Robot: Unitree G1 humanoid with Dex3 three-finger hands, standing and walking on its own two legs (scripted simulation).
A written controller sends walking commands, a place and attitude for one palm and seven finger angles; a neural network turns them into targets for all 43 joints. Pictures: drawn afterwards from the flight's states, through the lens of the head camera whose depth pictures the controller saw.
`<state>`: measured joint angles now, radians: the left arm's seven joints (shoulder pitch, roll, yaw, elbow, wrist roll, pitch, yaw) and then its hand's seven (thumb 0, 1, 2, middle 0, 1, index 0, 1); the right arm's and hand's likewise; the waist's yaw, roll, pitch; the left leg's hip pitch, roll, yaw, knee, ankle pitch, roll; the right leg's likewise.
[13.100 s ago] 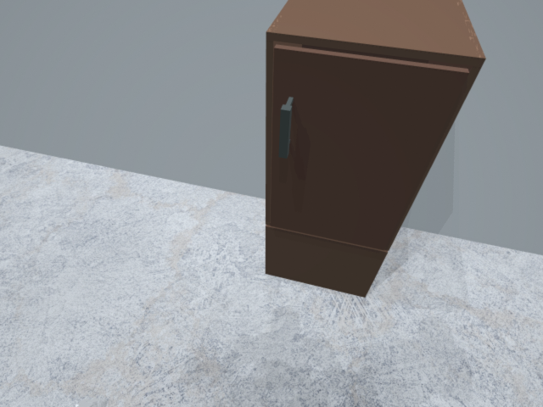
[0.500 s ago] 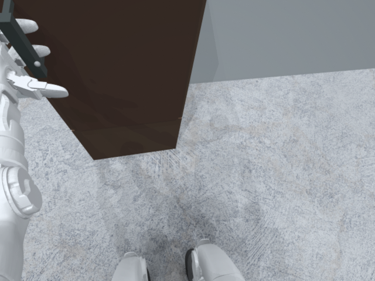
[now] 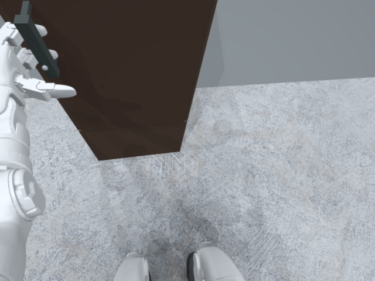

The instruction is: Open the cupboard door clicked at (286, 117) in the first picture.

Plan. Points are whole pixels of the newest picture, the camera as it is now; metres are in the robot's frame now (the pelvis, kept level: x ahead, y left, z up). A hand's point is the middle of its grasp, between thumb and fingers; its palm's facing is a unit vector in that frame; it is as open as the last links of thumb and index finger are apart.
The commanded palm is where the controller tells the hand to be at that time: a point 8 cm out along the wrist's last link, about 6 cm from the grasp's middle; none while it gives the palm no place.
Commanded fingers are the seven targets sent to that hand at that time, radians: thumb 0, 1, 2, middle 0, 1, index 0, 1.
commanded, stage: close the thumb around the handle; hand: left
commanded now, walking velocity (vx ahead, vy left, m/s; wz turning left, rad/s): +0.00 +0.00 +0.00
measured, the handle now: (41, 42) +0.58 +0.24 +0.08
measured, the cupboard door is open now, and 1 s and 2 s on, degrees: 0 6 48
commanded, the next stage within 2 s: pull the door open along its arc in 0.54 s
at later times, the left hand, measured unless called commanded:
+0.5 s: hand (47, 66) +0.53 +0.22 +0.08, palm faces +0.05 -1.00 -0.01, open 6.4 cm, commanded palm +0.50 +0.26 +0.08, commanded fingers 0.00 0.90 0.90 -0.40 -1.35 -0.40 -1.35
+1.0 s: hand (52, 81) +0.49 +0.21 +0.08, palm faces +0.04 -1.00 -0.01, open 6.3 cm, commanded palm +0.43 +0.25 +0.08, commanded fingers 0.00 0.90 0.90 -0.40 -1.35 -0.40 -1.35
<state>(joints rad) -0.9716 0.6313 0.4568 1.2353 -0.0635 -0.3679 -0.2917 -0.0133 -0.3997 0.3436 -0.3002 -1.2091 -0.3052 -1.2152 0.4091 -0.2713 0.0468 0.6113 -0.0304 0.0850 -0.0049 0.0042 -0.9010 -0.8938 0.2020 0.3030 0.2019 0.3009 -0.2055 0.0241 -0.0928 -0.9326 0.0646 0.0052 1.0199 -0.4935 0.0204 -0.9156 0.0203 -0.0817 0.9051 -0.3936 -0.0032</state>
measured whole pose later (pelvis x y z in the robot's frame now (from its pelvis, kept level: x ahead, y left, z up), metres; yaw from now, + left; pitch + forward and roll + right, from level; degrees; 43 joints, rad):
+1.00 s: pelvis +0.01 +0.00 +0.01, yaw -1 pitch +21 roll -3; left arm -0.70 0.49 0.44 0.97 -0.15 -0.36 -0.27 0.01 0.69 0.78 -0.28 -1.31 -0.29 -1.32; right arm 0.43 -0.26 0.02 0.57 -0.01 0.11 0.02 0.01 -0.90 -0.89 0.20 0.30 0.20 0.30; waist -0.16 0.03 -0.12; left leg -0.82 0.07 0.04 0.95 -0.49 0.02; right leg -0.83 0.03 -0.04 0.86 -0.39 0.00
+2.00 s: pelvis +0.00 -0.05 +0.02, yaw +4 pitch +9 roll +1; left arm -0.06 -0.12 -0.15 0.28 0.10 -0.21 0.61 0.00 0.53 0.74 -0.36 -1.32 -0.36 -1.32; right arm 0.17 -0.17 0.00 0.61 -0.08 0.02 0.00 0.01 -0.90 -0.89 0.20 0.30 0.20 0.30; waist 0.00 0.03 -0.13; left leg -0.59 0.03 -0.03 0.86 -0.44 -0.05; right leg -0.61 -0.01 -0.11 0.88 -0.43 -0.07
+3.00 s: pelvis -0.02 -0.02 +0.02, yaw +3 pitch +8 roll +0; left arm -0.11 0.03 -0.17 0.33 -0.09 -0.29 0.07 -0.01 -0.51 0.30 -0.20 -0.34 -0.17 -0.36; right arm 0.25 -0.21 0.02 0.56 -0.01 -0.05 -0.02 0.01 -0.90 -0.89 0.20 0.30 0.20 0.30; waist 0.00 0.04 -0.08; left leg -0.59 0.01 0.01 0.88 -0.42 0.00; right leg -0.62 -0.03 -0.07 0.87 -0.39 -0.03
